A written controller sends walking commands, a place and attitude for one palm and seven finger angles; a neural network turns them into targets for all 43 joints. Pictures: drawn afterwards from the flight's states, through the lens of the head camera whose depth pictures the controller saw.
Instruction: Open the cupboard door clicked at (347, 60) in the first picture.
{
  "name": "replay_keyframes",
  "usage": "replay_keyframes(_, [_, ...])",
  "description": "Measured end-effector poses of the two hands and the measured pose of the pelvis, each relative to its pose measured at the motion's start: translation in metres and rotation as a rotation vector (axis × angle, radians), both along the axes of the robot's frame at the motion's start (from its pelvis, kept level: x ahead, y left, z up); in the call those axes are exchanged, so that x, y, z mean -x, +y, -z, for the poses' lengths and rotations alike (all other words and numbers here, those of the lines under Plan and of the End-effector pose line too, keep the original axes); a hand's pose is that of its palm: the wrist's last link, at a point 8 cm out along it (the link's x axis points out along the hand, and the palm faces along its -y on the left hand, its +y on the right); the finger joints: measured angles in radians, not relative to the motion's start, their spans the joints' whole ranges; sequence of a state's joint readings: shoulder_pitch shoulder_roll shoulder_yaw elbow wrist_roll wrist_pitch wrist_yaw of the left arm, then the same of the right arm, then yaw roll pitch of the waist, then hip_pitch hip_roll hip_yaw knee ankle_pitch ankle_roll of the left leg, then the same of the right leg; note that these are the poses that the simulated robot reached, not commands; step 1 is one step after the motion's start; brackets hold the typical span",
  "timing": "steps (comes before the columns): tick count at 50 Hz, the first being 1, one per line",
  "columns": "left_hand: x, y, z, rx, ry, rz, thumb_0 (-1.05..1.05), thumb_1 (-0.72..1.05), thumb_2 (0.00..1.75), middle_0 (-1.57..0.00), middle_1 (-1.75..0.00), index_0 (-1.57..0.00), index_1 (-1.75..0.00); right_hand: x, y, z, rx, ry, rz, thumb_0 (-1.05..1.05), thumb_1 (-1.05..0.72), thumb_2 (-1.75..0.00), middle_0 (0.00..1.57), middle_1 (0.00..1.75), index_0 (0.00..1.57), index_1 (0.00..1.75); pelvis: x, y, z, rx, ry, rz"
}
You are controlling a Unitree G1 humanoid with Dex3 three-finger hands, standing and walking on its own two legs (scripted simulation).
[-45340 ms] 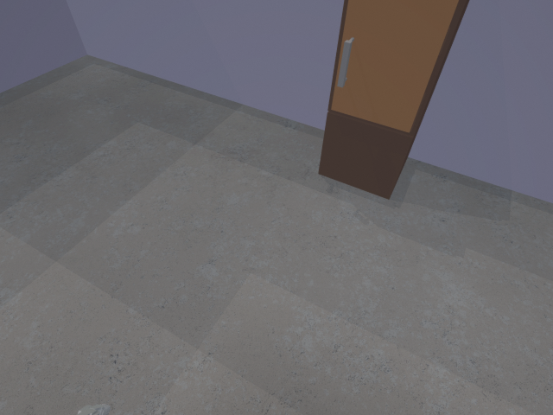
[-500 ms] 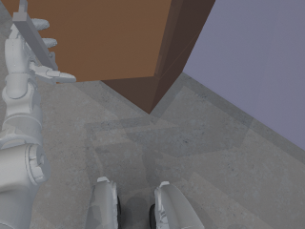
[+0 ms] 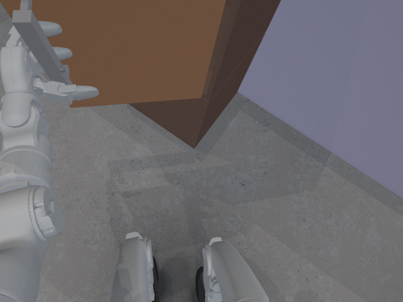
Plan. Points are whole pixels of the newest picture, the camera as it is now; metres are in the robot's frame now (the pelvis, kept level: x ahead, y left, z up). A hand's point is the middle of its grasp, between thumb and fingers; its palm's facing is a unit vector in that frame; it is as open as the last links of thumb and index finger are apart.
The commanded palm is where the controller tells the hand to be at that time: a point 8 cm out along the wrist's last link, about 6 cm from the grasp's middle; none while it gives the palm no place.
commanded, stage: close the thumb around the handle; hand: left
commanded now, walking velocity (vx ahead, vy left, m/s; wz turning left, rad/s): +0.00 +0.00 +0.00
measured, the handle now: (49, 50) +0.57 +0.25 +0.05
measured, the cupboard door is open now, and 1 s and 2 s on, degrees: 44 54 89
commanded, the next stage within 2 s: pull the door open along its arc in 0.50 s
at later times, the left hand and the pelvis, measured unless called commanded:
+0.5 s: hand (64, 69) +0.53 +0.22 +0.05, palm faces +0.13 -0.99 +0.00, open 5.6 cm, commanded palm +0.51 +0.24 +0.05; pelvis +0.00 +0.00 +0.00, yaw +0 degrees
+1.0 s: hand (72, 96) +0.47 +0.20 +0.05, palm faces +0.13 -0.99 -0.01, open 5.8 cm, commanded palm +0.41 +0.23 +0.05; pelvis +0.02 +0.00 +0.02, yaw +1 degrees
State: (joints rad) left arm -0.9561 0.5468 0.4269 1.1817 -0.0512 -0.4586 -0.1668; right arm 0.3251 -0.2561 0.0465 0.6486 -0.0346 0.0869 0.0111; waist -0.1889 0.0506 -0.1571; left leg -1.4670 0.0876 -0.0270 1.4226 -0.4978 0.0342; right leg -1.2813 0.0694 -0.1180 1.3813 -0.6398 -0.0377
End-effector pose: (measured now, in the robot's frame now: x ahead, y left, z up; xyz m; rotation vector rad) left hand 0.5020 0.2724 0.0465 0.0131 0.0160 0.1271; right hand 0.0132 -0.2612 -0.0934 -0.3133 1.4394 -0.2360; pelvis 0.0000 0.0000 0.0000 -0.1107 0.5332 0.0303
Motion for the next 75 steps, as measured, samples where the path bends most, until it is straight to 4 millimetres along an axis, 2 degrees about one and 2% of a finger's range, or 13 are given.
replay_keyframes(18, [0.000,-0.003,0.000,0.006,0.006,-0.008,0.01,0.58,0.76,-0.38,-1.31,-0.38,-1.32,0.007,0.006,-0.002,-0.011,0.014,0.011,0.00,-0.90,-0.90,0.20,0.30,0.20,0.30,0.000,0.004,-0.003,-0.001,0.000,0.003])
replay_keyframes(22, [0.001,-0.004,-0.001,-0.006,0.004,0.001,0.01,0.73,0.83,-0.39,-1.33,-0.39,-1.33,0.006,0.005,-0.003,-0.012,0.008,0.011,0.00,-0.90,-0.90,0.20,0.30,0.20,0.30,-0.001,0.003,-0.003,-0.002,-0.004,0.004])
replay_keyframes(37, [0.003,-0.005,-0.001,0.008,-0.001,-0.012,0.02,0.73,0.83,-0.40,-1.34,-0.40,-1.35,-0.001,0.001,-0.002,-0.010,-0.005,0.008,0.00,-0.90,-0.90,0.20,0.30,0.20,0.30,-0.002,0.001,-0.004,-0.006,-0.005,0.006])
replay_keyframes(44, [0.022,-0.012,-0.001,0.005,-0.004,-0.014,0.01,0.74,0.79,-0.40,-1.34,-0.39,-1.35,-0.012,0.004,-0.004,-0.045,-0.022,0.021,0.00,-0.90,-0.90,0.20,0.30,0.20,0.30,-0.007,0.001,-0.012,-0.020,-0.019,0.010])
replay_keyframes(49, [0.050,-0.021,-0.001,0.004,-0.001,-0.006,0.01,0.71,0.75,-0.39,-1.34,-0.38,-1.35,-0.032,0.008,-0.009,-0.079,-0.071,0.022,0.00,-0.91,-0.90,0.20,0.30,0.20,0.30,-0.014,0.001,-0.022,-0.035,-0.040,0.011])
replay_keyframes(53, [0.082,-0.035,-0.002,0.022,0.003,-0.005,0.02,0.69,0.72,-0.37,-1.34,-0.37,-1.35,-0.058,0.011,-0.016,-0.102,-0.133,-0.002,0.00,-0.91,-0.90,0.20,0.30,0.20,0.30,-0.020,0.001,-0.032,-0.046,-0.063,0.008])
replay_keyframes(58, [0.123,-0.068,-0.002,0.093,0.004,-0.206,0.03,0.67,0.71,-0.35,-1.35,-0.38,-1.35,-0.102,0.016,-0.023,-0.130,-0.224,-0.092,0.01,-0.91,-0.90,0.20,0.30,0.20,0.30,-0.026,0.000,-0.040,-0.060,-0.088,0.003])
replay_keyframes(62, [0.152,-0.095,-0.004,0.067,0.005,-0.316,0.03,0.67,0.72,-0.34,-1.35,-0.39,-1.35,-0.139,0.023,-0.025,-0.159,-0.305,-0.160,0.01,-0.91,-0.90,0.20,0.30,0.20,0.30,-0.028,-0.004,-0.040,-0.073,-0.104,-0.002])
replay_keyframes(68, [0.187,-0.131,-0.008,0.030,0.031,-0.321,0.03,0.65,0.69,-0.33,-1.31,-0.37,-1.34,-0.183,0.035,-0.032,-0.202,-0.427,-0.224,0.01,-0.91,-0.90,0.20,0.30,0.20,0.30,-0.031,-0.015,-0.041,-0.092,-0.137,-0.013])
replay_keyframes(75, [0.213,-0.165,-0.011,0.021,0.066,-0.303,0.04,0.63,0.68,-0.30,-1.26,-0.36,-1.32,-0.211,0.042,-0.039,-0.244,-0.526,-0.278,0.01,-0.91,-0.90,0.20,0.30,0.20,0.30,-0.034,-0.032,-0.044,-0.112,-0.156,-0.029])
